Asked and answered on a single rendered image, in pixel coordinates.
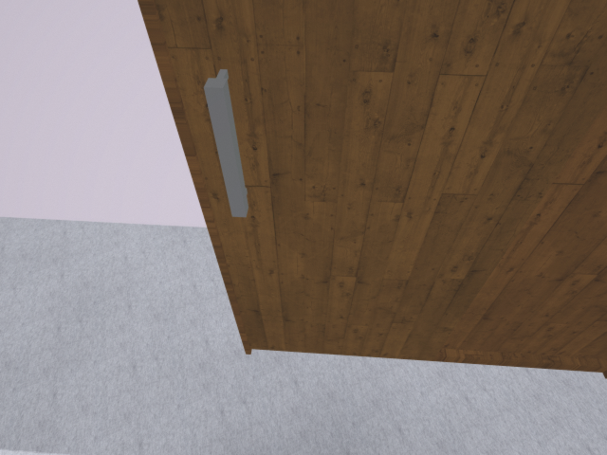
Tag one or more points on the wardrobe door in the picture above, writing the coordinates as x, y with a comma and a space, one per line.
548, 294
392, 151

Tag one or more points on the handle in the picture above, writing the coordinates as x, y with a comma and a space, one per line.
219, 104

